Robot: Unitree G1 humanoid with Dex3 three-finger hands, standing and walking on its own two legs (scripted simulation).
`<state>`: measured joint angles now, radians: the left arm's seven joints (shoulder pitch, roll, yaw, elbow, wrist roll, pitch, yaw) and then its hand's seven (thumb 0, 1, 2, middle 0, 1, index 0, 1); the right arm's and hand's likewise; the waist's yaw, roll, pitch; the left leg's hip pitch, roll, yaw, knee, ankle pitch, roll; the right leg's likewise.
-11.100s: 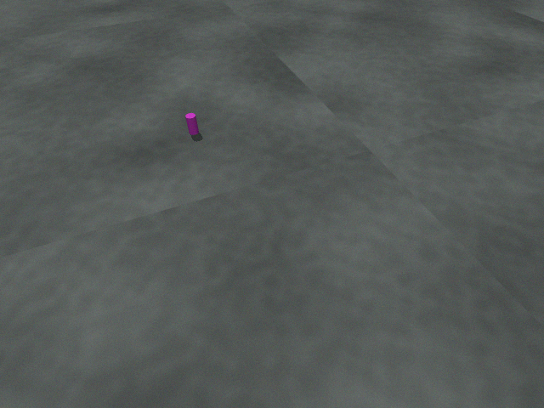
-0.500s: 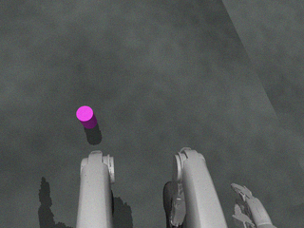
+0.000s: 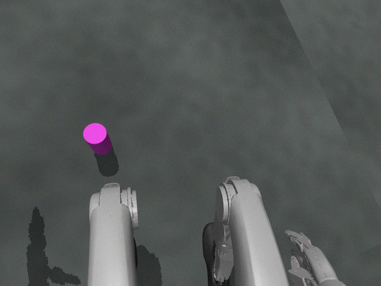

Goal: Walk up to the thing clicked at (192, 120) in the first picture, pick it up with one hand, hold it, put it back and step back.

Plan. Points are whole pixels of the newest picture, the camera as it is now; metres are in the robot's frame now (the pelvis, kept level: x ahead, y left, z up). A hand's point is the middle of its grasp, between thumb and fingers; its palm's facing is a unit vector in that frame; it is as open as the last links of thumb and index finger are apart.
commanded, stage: go down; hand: left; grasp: from the side
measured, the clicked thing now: (98, 140) +0.49 +0.23 -0.32
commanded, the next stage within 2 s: approach in 0.22 s
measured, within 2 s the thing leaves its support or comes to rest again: neither
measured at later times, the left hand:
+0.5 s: hand out of the picture +0.41 +0.41 -0.02, palm faces +0.15 -0.99 -0.04, open 17.3 cm
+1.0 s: hand (56, 145) +0.44 +0.31 -0.22, palm faces +0.07 -1.00 +0.03, open 17.5 cm
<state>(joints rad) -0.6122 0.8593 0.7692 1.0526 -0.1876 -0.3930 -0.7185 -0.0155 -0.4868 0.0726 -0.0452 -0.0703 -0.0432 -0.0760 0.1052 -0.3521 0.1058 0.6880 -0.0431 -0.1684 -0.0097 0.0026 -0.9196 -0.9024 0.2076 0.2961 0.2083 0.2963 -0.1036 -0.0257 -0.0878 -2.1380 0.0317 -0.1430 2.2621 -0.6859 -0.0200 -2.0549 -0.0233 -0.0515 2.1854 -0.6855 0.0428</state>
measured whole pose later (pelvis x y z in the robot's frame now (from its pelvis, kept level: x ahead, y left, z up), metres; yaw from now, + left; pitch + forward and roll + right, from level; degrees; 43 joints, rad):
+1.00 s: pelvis -0.01 +0.01 -0.08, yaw -7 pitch +19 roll -14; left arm -0.66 0.93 0.71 1.41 -0.19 -0.84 -0.57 -0.02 -0.55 0.05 -0.06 -0.09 -0.05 -0.10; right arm -0.08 -0.39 0.39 0.60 -0.24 -0.08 0.06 0.00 -0.92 -0.90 0.21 0.30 0.21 0.30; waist -0.25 -0.20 0.20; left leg -2.25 0.02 -0.30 2.59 -0.71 -0.03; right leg -2.12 0.04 -0.15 2.40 -0.65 0.06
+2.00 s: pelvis -0.02 +0.03 -0.10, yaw -11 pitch +11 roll -19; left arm -0.68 0.88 0.48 1.53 -0.08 -1.13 -0.03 -0.01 -0.16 0.30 -0.22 -0.22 -0.21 -0.23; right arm -0.18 -0.38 0.56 0.53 -0.39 0.04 0.14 -0.01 -0.90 -0.90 0.21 0.30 0.21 0.30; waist -0.28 -0.29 0.33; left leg -2.21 0.02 -0.42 2.69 -0.72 -0.01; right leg -2.04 0.08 -0.23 2.40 -0.61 0.09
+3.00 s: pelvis -0.01 +0.02 -0.09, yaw -11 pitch +14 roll -19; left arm -0.70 0.85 0.46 1.37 -0.04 -1.04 -0.01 0.03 -0.13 1.02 -0.76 -1.05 -0.83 -1.05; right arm -0.17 -0.36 0.51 0.55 -0.36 0.07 0.14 -0.01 -0.91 -0.90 0.21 0.30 0.21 0.30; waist -0.27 -0.27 0.30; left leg -2.22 0.02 -0.41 2.65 -0.73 -0.02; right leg -2.05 0.07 -0.23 2.37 -0.63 0.08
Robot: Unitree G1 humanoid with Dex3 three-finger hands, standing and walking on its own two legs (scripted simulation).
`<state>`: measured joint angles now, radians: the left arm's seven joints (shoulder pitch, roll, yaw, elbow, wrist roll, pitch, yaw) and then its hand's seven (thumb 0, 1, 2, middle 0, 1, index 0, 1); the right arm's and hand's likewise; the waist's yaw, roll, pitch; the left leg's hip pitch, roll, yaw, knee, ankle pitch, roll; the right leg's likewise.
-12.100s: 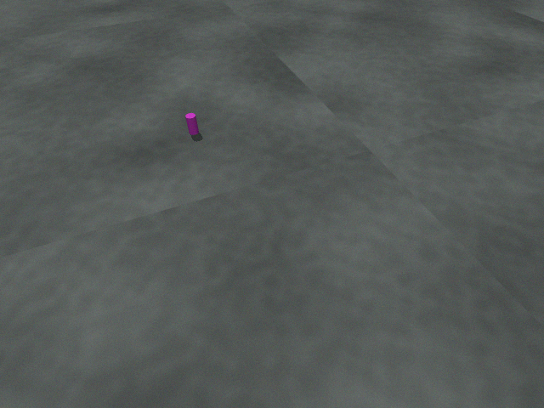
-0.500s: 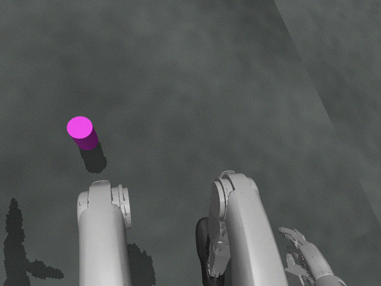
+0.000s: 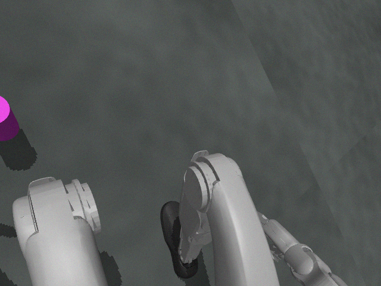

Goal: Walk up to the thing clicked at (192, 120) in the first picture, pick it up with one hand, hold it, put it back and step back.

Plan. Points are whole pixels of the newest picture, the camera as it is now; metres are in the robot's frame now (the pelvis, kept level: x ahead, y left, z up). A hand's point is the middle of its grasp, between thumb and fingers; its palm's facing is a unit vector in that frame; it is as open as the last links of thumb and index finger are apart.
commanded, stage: close in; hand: left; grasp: from the side
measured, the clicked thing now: out of the picture +0.47 +0.28 -0.24
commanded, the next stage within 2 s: rest palm in 0.62 s
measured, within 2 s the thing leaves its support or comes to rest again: leaves its support in 1.90 s
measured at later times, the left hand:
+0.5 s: hand out of the picture +0.43 +0.28 -0.19, palm faces +0.23 -0.97 +0.03, open 17.4 cm
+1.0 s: hand out of the picture +0.44 +0.27 -0.20, palm faces +0.28 -0.96 +0.00, open 14.5 cm
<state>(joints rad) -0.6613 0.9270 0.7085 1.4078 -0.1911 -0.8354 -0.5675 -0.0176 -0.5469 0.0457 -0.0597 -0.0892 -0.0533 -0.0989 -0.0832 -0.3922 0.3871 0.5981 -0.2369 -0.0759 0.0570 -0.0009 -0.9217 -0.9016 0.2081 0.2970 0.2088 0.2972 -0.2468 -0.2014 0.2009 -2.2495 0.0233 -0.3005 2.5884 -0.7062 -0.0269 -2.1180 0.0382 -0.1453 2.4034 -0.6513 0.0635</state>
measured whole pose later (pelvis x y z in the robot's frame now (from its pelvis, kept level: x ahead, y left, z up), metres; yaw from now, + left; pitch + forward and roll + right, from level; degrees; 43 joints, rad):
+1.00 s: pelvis -0.01 +0.01 -0.02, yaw -4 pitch +11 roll -19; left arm -0.68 0.88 0.48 1.53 -0.08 -1.13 -0.03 -0.01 -0.16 0.30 -0.22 -0.22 -0.21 -0.23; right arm -0.18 -0.38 0.56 0.53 -0.39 0.04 0.14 -0.01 -0.90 -0.90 0.21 0.30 0.21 0.30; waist -0.28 -0.29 0.33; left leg -2.21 0.02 -0.42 2.69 -0.72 -0.01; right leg -2.04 0.08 -0.23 2.40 -0.61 0.09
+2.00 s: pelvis -0.01 +0.01 -0.01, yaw -4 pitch +14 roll -19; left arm -0.70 0.85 0.46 1.37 -0.04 -1.04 -0.01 0.03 -0.13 1.02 -0.76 -1.05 -0.83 -1.05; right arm -0.17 -0.36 0.51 0.55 -0.36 0.07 0.14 -0.01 -0.91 -0.90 0.21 0.30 0.21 0.30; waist -0.27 -0.27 0.30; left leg -2.22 0.02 -0.41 2.65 -0.73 -0.02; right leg -2.05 0.07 -0.23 2.37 -0.63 0.08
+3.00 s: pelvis +0.01 -0.01 +0.04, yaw +5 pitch +31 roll -8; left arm -0.66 0.50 0.43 0.90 -0.12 -0.57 -0.21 0.03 -0.16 1.05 -0.79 -1.02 -0.86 -1.04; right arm 0.07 -0.31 0.10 0.63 -0.10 0.08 0.08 0.00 -0.90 -0.89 0.21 0.30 0.21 0.30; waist -0.14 -0.02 -0.05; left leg -2.24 0.03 -0.18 2.40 -0.71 -0.04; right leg -2.16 -0.01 -0.07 2.31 -0.69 0.04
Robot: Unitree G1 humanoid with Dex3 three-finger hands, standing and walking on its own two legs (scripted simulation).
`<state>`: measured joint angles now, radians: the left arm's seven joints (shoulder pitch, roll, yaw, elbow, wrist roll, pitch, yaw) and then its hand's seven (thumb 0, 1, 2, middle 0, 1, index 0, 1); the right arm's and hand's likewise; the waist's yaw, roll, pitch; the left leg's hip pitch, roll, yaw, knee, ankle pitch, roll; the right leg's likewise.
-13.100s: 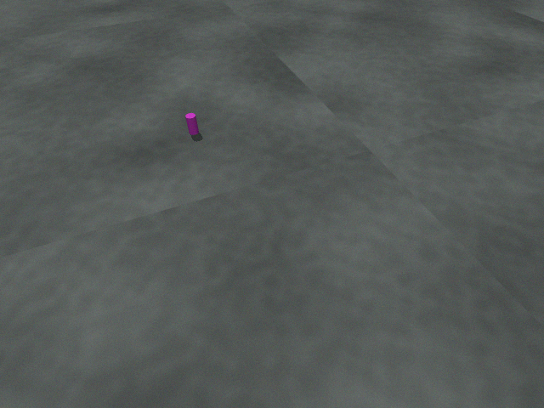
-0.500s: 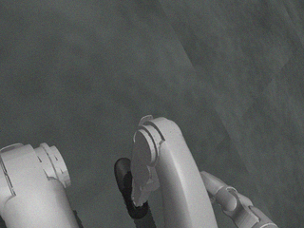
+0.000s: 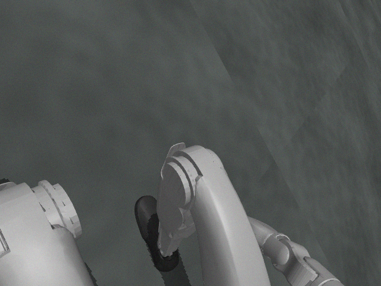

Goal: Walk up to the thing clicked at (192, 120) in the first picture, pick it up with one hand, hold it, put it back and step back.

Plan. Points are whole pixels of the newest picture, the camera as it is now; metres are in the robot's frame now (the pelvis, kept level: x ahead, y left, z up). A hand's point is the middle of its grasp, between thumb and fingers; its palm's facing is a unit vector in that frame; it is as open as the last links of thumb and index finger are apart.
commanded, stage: close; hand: left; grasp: from the side
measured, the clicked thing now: out of the picture +0.46 +0.30 -0.22
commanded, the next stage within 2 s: settle in 0.44 s
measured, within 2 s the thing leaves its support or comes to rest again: leaves its support in 0.90 s
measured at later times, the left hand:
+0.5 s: hand out of the picture +0.44 +0.29 -0.18, palm faces +0.35 -0.94 -0.02, open 8.2 cm
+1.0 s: hand out of the picture +0.45 +0.29 -0.16, palm faces +0.34 -0.94 +0.00, open 8.2 cm
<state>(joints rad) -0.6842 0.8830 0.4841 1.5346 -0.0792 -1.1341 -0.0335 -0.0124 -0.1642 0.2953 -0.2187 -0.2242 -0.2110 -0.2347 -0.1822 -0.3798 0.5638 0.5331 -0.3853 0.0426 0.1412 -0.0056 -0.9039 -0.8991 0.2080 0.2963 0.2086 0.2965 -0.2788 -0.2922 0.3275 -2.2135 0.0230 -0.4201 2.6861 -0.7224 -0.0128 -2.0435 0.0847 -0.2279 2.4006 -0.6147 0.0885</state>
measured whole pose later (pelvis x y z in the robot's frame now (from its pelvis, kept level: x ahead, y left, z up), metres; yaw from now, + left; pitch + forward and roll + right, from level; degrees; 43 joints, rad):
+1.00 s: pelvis +0.00 +0.00 +0.01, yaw +0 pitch +14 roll -19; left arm -0.70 0.85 0.46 1.37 -0.04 -1.04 -0.01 0.03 -0.13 1.02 -0.76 -1.05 -0.83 -1.05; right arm -0.17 -0.36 0.51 0.55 -0.36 0.07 0.14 -0.01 -0.91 -0.90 0.21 0.30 0.21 0.30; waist -0.27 -0.27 0.30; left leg -2.22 0.02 -0.41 2.65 -0.73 -0.02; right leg -2.05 0.07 -0.23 2.37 -0.63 0.08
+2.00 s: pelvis +0.03 -0.03 +0.06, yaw +10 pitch +31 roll -8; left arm -0.66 0.50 0.43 0.90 -0.12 -0.57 -0.21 0.03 -0.16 1.05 -0.79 -1.02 -0.86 -1.04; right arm 0.07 -0.31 0.10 0.63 -0.10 0.08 0.08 0.00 -0.90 -0.89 0.21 0.30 0.21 0.30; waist -0.14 -0.02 -0.05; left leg -2.24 0.03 -0.18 2.40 -0.71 -0.04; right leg -2.16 -0.01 -0.07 2.31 -0.69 0.04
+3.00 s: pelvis +0.02 -0.03 +0.10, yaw +12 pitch +32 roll -5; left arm -0.68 0.43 0.42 0.90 -0.11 -0.54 -0.23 0.03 -0.19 1.08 -0.82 -1.05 -1.34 -1.47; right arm 0.12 -0.28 0.04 0.66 -0.07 0.05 0.06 0.00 -0.93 -0.90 0.21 0.30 0.21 0.30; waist -0.13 0.00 -0.11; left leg -2.15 0.03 -0.12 2.26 -0.68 -0.03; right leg -2.09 -0.03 -0.03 2.21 -0.69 0.03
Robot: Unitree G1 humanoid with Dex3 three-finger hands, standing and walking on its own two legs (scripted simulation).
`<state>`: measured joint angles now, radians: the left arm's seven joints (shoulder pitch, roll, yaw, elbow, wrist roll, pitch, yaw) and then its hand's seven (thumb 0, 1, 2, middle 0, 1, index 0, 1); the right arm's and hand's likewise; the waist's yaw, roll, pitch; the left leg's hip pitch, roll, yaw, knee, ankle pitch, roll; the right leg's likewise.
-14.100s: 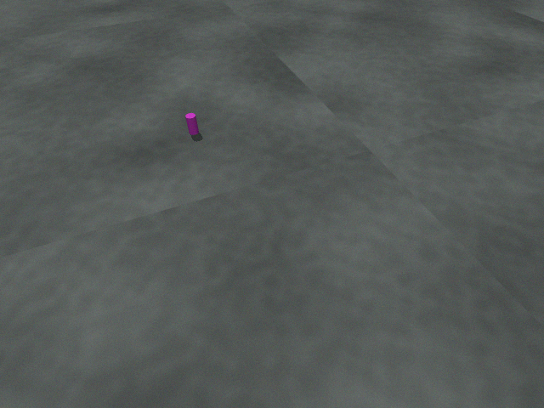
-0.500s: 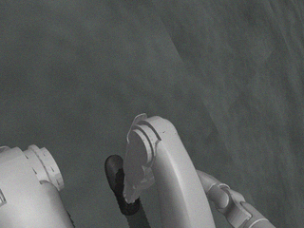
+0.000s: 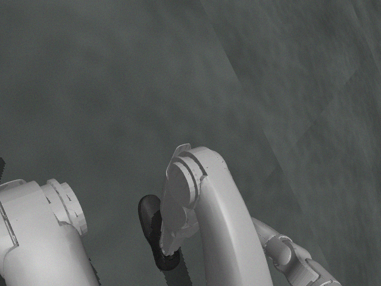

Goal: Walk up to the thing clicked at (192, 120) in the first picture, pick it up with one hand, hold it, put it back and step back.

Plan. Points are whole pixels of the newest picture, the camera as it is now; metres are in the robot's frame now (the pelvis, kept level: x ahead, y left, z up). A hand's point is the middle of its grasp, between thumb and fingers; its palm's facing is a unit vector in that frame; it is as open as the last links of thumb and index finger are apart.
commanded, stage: settle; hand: left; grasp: from the side
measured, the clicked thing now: out of the picture +0.45 +0.30 -0.21
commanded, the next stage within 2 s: lift in 1.64 s
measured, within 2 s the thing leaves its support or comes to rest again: neither
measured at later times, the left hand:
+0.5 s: hand out of the picture +0.42 +0.31 -0.05, palm faces +0.32 -0.95 -0.05, open 8.1 cm
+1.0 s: hand out of the picture +0.43 +0.30 +0.01, palm faces +0.31 -0.95 -0.05, open 8.1 cm
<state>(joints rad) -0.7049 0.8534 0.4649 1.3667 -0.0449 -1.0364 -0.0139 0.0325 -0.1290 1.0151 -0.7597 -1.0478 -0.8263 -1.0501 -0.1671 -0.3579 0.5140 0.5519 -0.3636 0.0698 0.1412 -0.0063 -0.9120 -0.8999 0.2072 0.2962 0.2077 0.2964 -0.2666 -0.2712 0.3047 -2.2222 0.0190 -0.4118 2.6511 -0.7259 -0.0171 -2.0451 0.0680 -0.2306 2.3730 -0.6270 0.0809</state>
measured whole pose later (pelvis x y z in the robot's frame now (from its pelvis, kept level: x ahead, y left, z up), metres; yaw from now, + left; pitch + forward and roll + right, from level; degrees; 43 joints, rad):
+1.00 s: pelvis +0.02 -0.02 +0.05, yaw +10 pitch +31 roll -8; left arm -0.66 0.50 0.43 0.90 -0.12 -0.57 -0.21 0.03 -0.16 1.05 -0.79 -1.02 -0.86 -1.04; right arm 0.07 -0.31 0.10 0.63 -0.10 0.08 0.08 0.00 -0.90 -0.89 0.21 0.30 0.21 0.30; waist -0.14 -0.02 -0.05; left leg -2.24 0.03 -0.18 2.40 -0.71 -0.04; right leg -2.16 -0.01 -0.07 2.31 -0.69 0.04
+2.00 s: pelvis +0.02 -0.03 +0.09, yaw +12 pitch +32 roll -5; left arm -0.68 0.43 0.42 0.90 -0.11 -0.54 -0.23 0.03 -0.19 1.08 -0.82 -1.05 -1.34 -1.47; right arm 0.12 -0.28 0.04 0.66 -0.07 0.05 0.06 0.00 -0.93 -0.90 0.21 0.30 0.21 0.30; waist -0.13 0.00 -0.11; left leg -2.15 0.03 -0.12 2.26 -0.68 -0.03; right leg -2.09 -0.03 -0.03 2.21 -0.69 0.03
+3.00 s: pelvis +0.06 -0.01 +0.34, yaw +16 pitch +22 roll -4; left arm -0.18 0.27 0.20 0.32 -0.18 -0.25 -0.10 0.02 -0.16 1.06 -0.80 -1.06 -1.38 -1.44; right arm 0.17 -0.24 -0.01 0.60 0.04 -0.05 -0.04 0.00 -0.91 -0.89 0.21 0.30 0.21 0.30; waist -0.04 0.02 -0.15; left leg -1.22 0.05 -0.06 1.43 -0.59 -0.02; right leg -1.17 -0.04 -0.05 1.37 -0.58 0.03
